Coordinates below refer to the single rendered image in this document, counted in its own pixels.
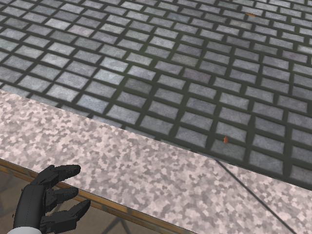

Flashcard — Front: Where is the left robot hand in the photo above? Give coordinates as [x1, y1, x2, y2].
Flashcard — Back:
[12, 165, 91, 234]

